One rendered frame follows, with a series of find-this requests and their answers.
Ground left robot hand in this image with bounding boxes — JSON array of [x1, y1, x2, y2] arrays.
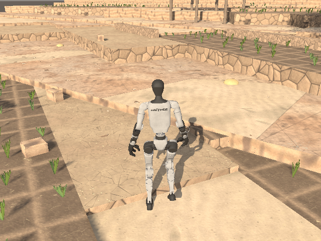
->
[[128, 144, 140, 157]]

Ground left robot upper arm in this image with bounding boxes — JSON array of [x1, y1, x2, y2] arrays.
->
[[135, 102, 148, 131]]

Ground right robot forearm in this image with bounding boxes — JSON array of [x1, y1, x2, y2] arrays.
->
[[179, 120, 188, 139]]

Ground right robot hand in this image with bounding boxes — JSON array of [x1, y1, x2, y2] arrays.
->
[[177, 137, 189, 147]]

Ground robot left shin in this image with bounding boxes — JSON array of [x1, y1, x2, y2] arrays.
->
[[145, 169, 152, 203]]

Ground right robot upper arm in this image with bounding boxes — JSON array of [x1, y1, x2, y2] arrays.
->
[[169, 100, 184, 128]]

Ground humanoid robot head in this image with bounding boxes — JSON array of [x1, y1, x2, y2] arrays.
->
[[151, 79, 167, 103]]

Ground left robot forearm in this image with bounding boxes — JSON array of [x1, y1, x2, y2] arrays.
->
[[130, 123, 140, 146]]

